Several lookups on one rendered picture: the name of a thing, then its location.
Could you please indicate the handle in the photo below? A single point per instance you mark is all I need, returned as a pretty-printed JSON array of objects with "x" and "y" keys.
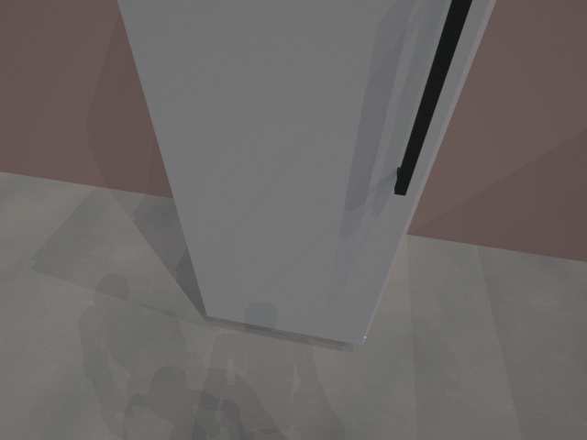
[{"x": 450, "y": 36}]

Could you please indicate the fridge door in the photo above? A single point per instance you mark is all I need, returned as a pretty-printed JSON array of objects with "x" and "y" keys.
[{"x": 281, "y": 126}]

